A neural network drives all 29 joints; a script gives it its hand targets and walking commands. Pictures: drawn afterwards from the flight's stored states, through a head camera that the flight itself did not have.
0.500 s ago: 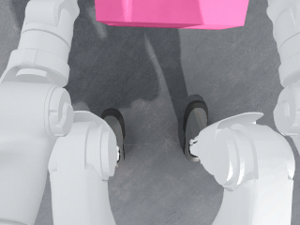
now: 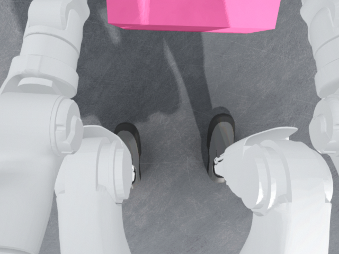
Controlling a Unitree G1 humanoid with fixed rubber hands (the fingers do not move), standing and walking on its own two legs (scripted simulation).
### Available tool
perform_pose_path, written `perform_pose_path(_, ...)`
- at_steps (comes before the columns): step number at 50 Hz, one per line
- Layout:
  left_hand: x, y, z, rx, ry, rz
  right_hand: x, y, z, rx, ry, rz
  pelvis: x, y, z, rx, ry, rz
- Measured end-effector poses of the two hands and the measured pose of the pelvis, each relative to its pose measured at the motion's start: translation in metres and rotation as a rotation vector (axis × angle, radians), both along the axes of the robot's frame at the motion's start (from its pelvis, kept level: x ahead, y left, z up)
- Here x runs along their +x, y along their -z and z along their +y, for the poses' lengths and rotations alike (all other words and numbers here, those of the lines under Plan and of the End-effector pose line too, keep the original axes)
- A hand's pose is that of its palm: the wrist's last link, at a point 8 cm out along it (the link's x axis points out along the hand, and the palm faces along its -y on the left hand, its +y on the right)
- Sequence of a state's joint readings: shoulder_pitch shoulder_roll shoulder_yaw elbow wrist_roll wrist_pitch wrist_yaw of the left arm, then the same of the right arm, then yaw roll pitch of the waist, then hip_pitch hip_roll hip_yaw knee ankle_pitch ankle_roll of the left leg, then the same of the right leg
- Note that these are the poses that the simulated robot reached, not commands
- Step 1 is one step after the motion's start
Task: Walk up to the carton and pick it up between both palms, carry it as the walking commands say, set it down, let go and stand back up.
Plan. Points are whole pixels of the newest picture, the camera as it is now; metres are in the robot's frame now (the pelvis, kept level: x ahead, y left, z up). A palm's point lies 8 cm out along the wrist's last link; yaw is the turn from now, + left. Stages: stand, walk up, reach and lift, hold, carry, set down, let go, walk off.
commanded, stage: reach and lift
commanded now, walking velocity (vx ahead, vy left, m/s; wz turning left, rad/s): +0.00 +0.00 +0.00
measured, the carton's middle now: out of the picture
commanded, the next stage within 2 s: none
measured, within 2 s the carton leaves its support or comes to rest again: leaves its support in 0.22 s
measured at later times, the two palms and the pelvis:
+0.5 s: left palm out of the picture +0.57 +0.16 -0.15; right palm out of the picture +0.55 -0.21 -0.16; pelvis -0.01 +0.00 +0.00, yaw +0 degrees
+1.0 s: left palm out of the picture +0.55 +0.17 -0.10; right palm out of the picture +0.55 -0.20 -0.11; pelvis -0.01 +0.00 +0.03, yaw +1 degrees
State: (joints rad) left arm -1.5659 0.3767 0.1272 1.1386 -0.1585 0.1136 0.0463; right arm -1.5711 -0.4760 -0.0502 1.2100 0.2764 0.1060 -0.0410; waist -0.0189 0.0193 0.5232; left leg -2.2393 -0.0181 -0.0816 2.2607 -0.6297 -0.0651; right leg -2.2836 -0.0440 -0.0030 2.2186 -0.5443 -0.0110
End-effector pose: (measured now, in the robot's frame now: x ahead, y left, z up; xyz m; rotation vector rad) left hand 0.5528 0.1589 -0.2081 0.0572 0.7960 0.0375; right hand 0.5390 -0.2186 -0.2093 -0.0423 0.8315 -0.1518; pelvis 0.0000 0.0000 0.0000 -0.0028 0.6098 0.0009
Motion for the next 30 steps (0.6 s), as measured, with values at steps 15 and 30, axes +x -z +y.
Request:
perform_pose_path(15, 0.008, -0.023, 0.003, 0.059, -0.046, -0.039, 0.009, -0.015, 0.010, -0.024, 0.004, -0.037, -0.002, -0.001, 0.002, -0.004, -0.006, -0.021)
perform_pose_path(30, 0.011, -0.069, 0.002, 0.063, -0.028, -0.068, 0.011, -0.059, 0.009, -0.013, 0.031, -0.072, -0.009, -0.008, 0.003, -0.008, -0.007, -0.091)
